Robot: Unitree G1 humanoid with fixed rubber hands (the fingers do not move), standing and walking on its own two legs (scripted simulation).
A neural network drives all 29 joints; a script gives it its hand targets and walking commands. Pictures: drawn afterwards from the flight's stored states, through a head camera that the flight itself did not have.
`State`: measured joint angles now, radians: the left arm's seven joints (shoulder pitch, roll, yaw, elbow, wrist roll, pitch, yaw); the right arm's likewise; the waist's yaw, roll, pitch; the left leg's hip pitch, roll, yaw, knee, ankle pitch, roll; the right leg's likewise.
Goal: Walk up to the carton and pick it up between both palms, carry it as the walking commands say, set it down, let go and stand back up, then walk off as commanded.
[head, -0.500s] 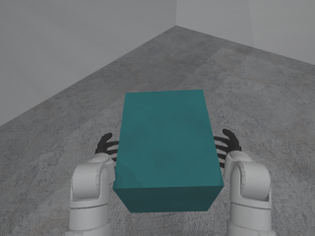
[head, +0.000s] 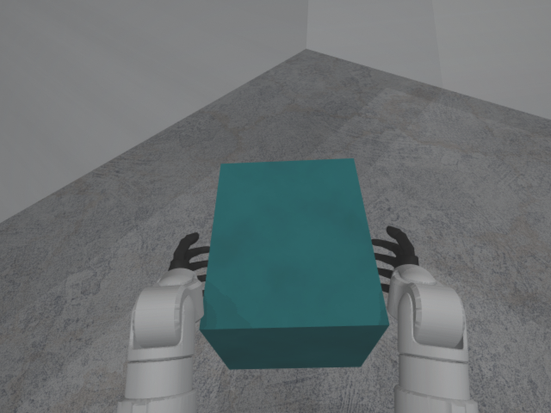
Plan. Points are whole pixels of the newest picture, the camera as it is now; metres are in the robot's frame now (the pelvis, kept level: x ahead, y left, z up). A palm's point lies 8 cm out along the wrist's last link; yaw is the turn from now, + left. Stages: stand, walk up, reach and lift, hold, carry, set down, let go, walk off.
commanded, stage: carry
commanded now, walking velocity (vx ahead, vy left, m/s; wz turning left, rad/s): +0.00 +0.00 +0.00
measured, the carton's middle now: (290, 265) +0.36 +0.00 -0.01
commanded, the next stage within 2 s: none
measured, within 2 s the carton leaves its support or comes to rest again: neither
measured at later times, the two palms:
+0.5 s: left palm (179, 278) +0.29 +0.16 +0.07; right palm (395, 272) +0.30 -0.14 +0.07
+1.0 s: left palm (179, 285) +0.28 +0.16 +0.06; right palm (397, 281) +0.29 -0.15 +0.06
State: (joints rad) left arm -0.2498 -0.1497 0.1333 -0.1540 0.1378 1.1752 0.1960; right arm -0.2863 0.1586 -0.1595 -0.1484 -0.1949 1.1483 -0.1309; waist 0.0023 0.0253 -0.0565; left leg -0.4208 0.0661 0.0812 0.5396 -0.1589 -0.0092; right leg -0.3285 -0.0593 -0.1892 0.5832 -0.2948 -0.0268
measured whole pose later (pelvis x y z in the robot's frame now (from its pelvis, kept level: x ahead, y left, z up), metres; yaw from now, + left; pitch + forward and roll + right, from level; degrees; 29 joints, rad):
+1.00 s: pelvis +0.00 +0.01 +0.00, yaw +0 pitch +2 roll -1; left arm -0.22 -0.14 0.13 -0.06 0.18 1.02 0.09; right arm -0.25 0.15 -0.17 -0.05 -0.22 0.99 -0.09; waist 0.00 0.02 -0.05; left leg -0.41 0.06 0.09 0.53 -0.16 0.01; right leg -0.31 -0.07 -0.19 0.56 -0.29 -0.01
